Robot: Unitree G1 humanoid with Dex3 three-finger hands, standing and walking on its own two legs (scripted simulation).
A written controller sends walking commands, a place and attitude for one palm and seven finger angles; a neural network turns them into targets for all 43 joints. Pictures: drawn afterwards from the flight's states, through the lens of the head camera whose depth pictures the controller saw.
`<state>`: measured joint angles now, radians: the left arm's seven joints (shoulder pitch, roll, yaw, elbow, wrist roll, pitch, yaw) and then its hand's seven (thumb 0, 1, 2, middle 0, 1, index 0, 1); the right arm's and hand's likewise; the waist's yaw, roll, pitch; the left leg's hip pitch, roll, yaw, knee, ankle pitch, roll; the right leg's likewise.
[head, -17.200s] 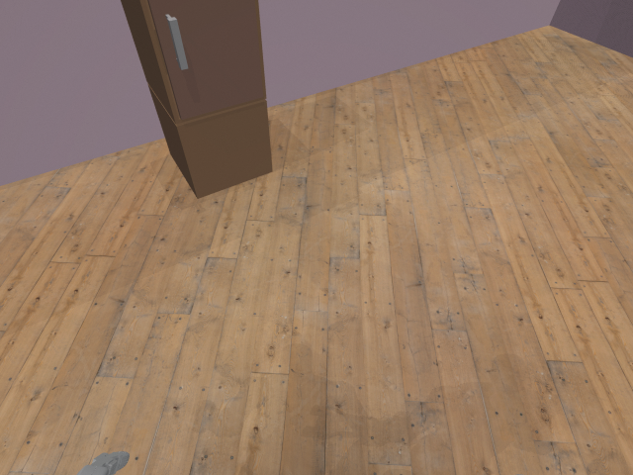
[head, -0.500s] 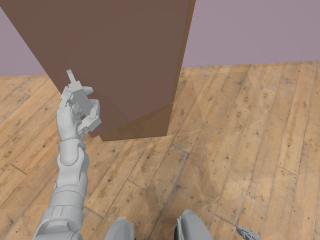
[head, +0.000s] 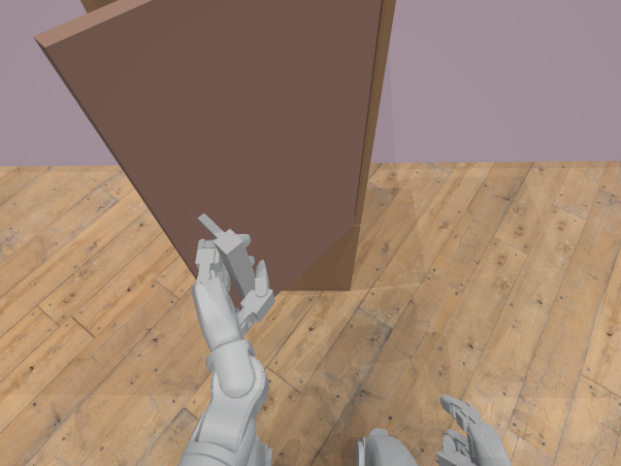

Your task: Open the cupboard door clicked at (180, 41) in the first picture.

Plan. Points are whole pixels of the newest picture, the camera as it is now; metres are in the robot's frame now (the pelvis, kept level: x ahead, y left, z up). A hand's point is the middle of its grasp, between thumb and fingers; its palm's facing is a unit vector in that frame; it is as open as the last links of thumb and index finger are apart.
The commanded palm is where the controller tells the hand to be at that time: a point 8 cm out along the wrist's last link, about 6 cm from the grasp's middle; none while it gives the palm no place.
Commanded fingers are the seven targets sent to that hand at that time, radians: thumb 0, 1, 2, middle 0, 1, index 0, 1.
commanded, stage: open thumb and fingers to let go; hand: left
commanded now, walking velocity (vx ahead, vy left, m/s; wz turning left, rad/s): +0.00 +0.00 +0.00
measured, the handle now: (230, 261) +0.37 +0.12 +0.02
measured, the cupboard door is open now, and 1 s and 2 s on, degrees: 46 47 48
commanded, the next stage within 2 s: slide the hand sideways off the handle in 0.88 s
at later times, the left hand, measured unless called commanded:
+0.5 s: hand (263, 293) +0.32 +0.07 +0.03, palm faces +0.39 -0.92 -0.03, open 11.1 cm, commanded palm +0.28 +0.11 +0.02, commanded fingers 0.00 -0.50 0.30 -0.29 -1.15 -0.29 -1.15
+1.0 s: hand (266, 294) +0.32 +0.06 +0.02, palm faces +0.34 -0.94 -0.02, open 15.3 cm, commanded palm +0.28 +0.11 +0.02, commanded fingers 0.00 -0.50 0.30 -0.15 -0.30 -0.15 -0.30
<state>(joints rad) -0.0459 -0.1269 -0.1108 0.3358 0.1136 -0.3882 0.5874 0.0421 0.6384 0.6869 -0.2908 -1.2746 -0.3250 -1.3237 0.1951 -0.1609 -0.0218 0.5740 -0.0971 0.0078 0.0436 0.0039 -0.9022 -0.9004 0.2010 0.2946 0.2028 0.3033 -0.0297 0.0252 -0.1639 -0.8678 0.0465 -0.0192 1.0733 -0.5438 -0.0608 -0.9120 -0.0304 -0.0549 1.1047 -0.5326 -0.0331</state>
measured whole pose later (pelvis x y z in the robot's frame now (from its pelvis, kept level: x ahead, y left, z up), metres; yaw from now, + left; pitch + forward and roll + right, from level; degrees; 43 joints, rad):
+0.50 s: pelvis -0.04 +0.00 -0.01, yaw +1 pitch +18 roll +2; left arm -0.22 -0.12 -0.08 0.51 0.12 -0.45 0.63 0.01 -0.06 0.48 -0.32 -1.23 -0.33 -1.25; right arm 0.18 -0.19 -0.03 0.64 -0.11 -0.04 0.01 0.01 -0.90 -0.90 0.20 0.29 0.20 0.30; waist -0.03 0.03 -0.15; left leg -0.93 0.03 -0.04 1.11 -0.50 -0.06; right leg -0.96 -0.05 -0.07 1.15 -0.50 -0.04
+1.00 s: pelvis -0.05 +0.03 -0.01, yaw +0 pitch +18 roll +0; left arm -0.31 -0.16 -0.11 0.59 0.16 -0.44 0.69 -0.01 -0.50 0.30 -0.31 -0.54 -0.29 -0.58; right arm 0.19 -0.17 -0.02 0.66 -0.13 -0.04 0.02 0.01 -0.90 -0.90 0.20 0.29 0.20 0.30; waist -0.04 0.03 -0.15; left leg -0.97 0.02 -0.01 1.16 -0.50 -0.02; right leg -0.99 -0.05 -0.04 1.14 -0.47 0.00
